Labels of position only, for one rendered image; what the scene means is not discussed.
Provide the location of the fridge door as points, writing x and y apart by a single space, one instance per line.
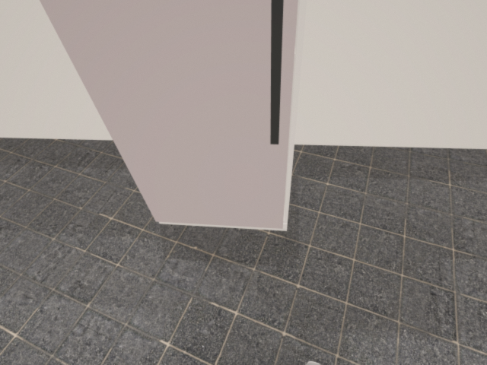
184 89

